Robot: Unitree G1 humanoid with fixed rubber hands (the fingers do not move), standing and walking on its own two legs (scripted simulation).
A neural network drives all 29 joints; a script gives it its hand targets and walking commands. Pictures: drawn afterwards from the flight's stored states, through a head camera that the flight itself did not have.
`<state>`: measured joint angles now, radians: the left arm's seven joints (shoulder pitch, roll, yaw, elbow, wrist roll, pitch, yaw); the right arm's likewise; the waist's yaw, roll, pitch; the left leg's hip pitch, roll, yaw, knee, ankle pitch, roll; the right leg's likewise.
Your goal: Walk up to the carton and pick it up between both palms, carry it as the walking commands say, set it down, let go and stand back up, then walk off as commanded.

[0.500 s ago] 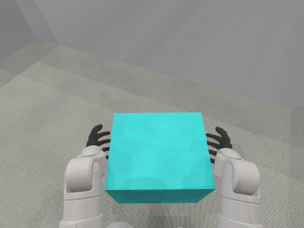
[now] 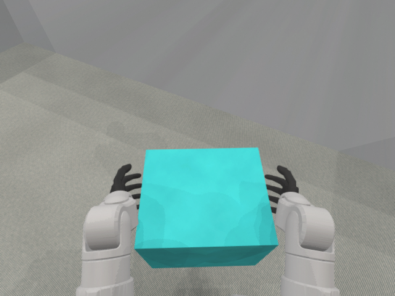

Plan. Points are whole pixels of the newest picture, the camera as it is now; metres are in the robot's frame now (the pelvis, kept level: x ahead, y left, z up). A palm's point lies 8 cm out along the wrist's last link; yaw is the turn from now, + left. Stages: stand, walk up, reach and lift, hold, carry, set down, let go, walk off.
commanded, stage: carry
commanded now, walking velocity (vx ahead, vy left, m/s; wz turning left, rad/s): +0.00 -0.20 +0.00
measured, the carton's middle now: (203, 210) +0.30 +0.00 -0.02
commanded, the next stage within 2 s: none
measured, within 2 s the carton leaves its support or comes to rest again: neither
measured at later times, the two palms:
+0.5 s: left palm (177, 231) +0.22 +0.05 +0.06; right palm (349, 220) +0.25 -0.26 +0.07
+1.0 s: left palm (261, 254) +0.19 -0.09 +0.06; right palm out of the picture +0.19 -0.41 +0.05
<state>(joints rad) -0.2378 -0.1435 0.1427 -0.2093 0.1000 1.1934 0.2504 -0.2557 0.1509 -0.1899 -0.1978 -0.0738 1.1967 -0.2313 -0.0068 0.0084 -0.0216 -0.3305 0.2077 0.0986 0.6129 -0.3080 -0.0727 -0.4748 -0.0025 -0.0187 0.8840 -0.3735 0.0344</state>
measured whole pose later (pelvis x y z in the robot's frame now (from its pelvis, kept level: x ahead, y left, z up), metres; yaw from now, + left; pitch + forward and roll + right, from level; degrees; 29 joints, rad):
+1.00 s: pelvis -0.09 -0.25 +0.00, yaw +2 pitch +3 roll +3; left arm -0.24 -0.15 0.14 -0.22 0.10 1.21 0.25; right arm -0.24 0.15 -0.19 -0.20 -0.07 1.19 -0.22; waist -0.01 -0.02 0.00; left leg -0.52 0.05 0.10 1.06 -0.50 -0.09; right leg -0.39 -0.04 -0.04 0.60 -0.27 -0.03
